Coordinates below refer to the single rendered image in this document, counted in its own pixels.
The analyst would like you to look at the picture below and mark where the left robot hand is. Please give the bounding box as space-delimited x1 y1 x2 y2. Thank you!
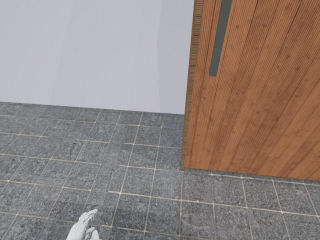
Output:
66 209 102 240

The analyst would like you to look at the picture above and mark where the wardrobe door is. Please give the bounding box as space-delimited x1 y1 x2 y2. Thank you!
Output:
184 0 320 181

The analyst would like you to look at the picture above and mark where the handle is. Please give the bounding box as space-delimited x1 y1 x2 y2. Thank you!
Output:
209 0 232 77

